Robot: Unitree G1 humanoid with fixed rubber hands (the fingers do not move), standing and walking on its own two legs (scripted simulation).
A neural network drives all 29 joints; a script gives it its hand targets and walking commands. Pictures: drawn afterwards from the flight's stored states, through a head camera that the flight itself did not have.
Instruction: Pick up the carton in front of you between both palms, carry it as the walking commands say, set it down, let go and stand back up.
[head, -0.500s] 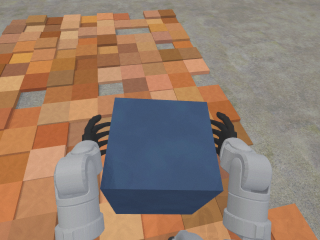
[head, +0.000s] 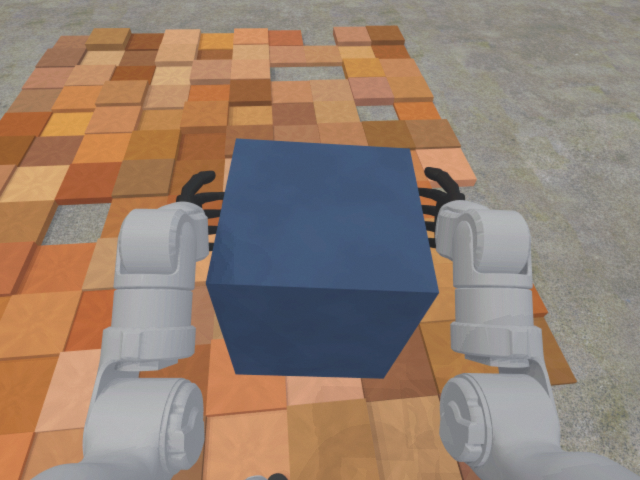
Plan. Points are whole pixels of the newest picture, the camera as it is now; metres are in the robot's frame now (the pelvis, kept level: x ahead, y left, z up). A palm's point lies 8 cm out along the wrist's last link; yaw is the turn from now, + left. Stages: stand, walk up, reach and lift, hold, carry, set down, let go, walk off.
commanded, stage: carry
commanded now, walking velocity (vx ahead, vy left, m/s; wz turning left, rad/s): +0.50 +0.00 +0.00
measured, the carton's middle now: (316, 269) +0.36 +0.01 +0.05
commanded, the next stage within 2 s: none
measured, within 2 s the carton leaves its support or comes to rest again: neither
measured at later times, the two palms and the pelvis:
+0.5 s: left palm (224, 110) +0.62 +0.15 +0.12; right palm (410, 104) +0.64 -0.15 +0.13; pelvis +0.35 -0.01 +0.04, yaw +2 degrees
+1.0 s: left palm out of the picture +1.02 +0.19 +0.18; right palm out of the picture +1.00 -0.11 +0.19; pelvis +0.66 +0.06 +0.02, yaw +0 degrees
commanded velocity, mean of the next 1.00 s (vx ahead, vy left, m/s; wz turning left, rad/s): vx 0.50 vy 0.00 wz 0.00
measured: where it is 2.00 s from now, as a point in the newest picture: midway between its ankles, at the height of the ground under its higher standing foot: (287, 190)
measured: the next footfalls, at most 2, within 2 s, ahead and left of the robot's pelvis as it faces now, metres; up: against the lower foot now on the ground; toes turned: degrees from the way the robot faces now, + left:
right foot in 0.36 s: +0.42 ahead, -0.11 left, +0.02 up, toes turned -5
left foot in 0.76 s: +0.67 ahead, +0.12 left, +0.01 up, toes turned +7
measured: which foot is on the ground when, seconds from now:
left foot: down 0.00-0.38, up 0.40-0.74, down 0.76-1.00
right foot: down 0.00-0.00, up 0.02-0.34, down 0.36-0.76, up 0.78-1.00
